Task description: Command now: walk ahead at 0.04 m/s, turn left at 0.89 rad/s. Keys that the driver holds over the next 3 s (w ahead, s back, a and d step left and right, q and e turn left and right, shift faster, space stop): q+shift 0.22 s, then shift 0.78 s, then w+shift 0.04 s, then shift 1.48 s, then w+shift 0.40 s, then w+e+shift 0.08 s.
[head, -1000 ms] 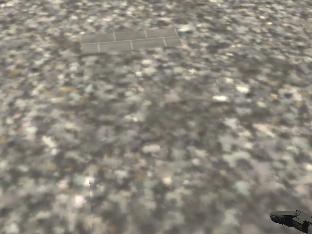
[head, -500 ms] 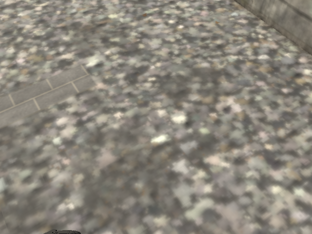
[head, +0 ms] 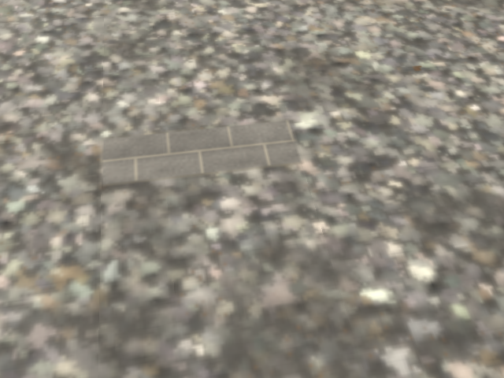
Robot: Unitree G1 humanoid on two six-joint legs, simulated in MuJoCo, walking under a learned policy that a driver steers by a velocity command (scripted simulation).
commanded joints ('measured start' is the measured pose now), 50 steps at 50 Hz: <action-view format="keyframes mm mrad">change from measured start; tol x32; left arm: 1 -25 109 27 -108 -13 -39 -29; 50 130 51 5 21 0 -36 -19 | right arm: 1 116 -251 -77 -81 -16 -25 -10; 50 42 -39 22 -54 -19 -10 -39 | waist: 1 -14 114 -359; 18 32 207 -218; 21 -26 -286 -131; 50 54 30 -55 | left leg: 1 541 313 -564 -228 718 290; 18 177 97 -544 -183 161 89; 21 -79 -194 -243 217 -396 -53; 26 -98 -108 -244 606 -212 -141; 35 268 -36 -63 -294 10 -113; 37 435 118 -226 -251 332 -47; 50 147 44 -190 -226 -9 -34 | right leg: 1 -375 85 305 425 -72 6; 19 103 49 269 -492 358 -21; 21 129 -296 692 -659 545 -255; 50 139 4 242 -442 390 2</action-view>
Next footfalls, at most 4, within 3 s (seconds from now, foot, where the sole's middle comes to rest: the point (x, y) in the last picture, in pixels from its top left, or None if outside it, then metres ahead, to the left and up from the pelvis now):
0.40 right None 0.14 -0.12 -0.76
0.72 left None -0.01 0.08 -0.76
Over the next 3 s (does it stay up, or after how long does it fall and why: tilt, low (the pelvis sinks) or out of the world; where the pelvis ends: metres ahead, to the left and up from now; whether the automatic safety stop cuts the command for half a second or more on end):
stays up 0.11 0.04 0.02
